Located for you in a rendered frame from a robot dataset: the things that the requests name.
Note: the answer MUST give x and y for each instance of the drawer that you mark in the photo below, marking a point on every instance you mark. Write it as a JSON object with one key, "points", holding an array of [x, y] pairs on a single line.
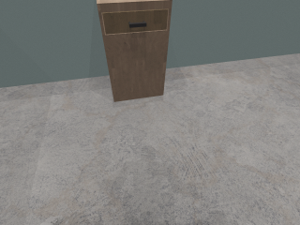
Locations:
{"points": [[117, 22]]}

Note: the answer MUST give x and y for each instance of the left robot hand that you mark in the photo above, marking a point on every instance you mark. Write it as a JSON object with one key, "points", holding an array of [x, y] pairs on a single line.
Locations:
{"points": [[53, 220]]}

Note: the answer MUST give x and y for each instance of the handle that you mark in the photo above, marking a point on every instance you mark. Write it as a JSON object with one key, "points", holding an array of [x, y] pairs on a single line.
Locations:
{"points": [[137, 24]]}

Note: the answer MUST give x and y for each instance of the cabinet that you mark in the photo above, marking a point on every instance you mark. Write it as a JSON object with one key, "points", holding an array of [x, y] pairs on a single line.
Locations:
{"points": [[136, 60]]}

